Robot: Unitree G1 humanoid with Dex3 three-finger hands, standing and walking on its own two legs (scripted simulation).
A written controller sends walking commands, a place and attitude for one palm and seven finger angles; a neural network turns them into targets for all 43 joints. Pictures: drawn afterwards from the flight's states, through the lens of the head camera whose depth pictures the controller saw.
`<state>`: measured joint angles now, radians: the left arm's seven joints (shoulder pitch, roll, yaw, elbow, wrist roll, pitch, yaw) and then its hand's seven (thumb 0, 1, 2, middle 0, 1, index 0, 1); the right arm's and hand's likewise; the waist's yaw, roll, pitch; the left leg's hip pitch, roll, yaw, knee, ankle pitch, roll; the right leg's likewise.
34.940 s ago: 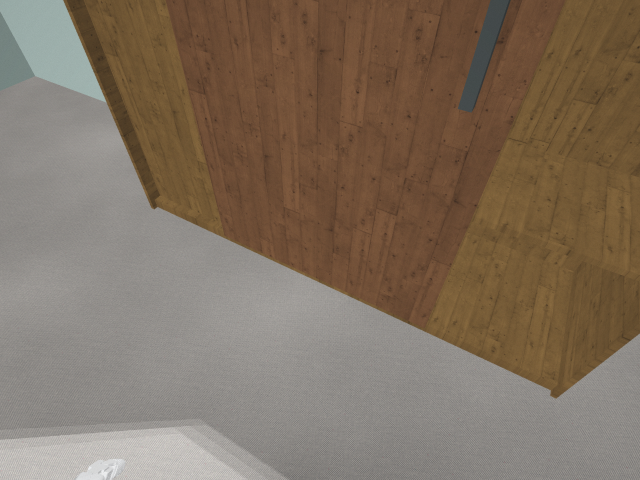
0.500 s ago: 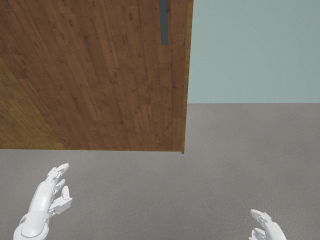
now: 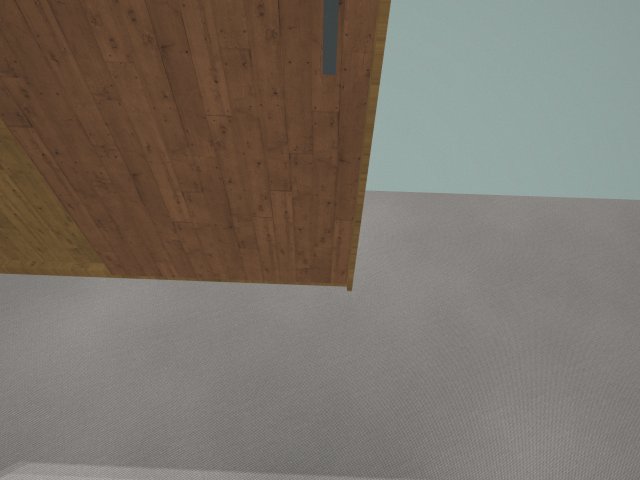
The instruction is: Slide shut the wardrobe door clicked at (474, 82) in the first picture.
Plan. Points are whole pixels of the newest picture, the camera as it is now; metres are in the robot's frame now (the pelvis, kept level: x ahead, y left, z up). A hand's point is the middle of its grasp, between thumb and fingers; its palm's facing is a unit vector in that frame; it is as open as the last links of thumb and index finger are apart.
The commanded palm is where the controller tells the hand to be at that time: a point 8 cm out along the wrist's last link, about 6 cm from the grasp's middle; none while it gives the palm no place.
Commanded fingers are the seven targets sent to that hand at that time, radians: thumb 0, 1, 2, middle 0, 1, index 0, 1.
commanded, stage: let the arm hang, fingers relaxed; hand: left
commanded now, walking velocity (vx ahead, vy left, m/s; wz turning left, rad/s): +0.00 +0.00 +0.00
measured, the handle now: (331, 14) +0.82 +0.02 +0.20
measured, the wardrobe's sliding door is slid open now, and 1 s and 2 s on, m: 0.00 0.00 0.00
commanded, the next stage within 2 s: look to check the result in 0.46 s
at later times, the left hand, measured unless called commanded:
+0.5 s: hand out of the picture +0.13 +0.25 -0.14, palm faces -0.04 -0.94 -0.33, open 7.4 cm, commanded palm none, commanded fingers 0.00 0.90 0.90 -0.20 -0.30 -0.20 -0.30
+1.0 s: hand out of the picture +0.12 +0.23 -0.15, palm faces -0.04 -0.94 -0.34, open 7.4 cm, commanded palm none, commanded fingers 0.00 0.90 0.90 -0.20 -0.30 -0.20 -0.30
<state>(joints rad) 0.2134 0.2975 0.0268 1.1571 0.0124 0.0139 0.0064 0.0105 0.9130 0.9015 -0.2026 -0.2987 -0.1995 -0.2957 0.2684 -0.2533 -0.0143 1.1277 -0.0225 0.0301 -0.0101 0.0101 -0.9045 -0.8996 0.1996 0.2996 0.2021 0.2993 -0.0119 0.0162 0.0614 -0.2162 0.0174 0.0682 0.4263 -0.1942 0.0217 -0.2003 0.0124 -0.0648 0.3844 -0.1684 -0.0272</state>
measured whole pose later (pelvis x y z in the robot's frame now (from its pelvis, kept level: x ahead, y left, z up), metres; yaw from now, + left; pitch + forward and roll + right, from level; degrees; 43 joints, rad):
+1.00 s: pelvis +0.04 -0.01 +0.01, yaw +0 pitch -1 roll +0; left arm 0.11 0.32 0.00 1.14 0.01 -0.02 0.00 0.01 0.90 0.90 -0.20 -0.30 -0.20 -0.30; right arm 0.11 -0.32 0.01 1.13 -0.02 0.01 0.00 0.01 -0.90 -0.90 0.20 0.30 0.20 0.30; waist -0.01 0.02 0.05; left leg -0.10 0.02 0.07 0.30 -0.19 0.00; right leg -0.10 0.02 -0.06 0.30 -0.19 -0.04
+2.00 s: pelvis +0.04 -0.02 +0.01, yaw -1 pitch -1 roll +0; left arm 0.12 0.32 0.01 1.14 0.01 -0.02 0.00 0.01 0.90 0.90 -0.20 -0.30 -0.20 -0.30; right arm 0.13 -0.32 0.00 1.14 -0.02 0.01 0.00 0.01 -0.90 -0.90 0.20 0.30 0.20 0.30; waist -0.02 0.01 0.04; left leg -0.08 0.03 0.08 0.29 -0.18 -0.01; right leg -0.09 0.04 -0.05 0.28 -0.17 -0.05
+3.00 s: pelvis +0.04 -0.01 +0.01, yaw -1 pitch -1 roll +0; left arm 0.11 0.33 0.00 1.13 0.01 -0.02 0.00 0.01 0.90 0.90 -0.20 -0.30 -0.20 -0.30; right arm 0.11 -0.33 0.00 1.14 -0.01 0.00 0.00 0.01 -0.90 -0.90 0.20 0.30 0.20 0.30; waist -0.01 0.00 0.05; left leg -0.07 0.02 0.08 0.27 -0.18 0.00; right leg -0.08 0.02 -0.05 0.28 -0.17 -0.04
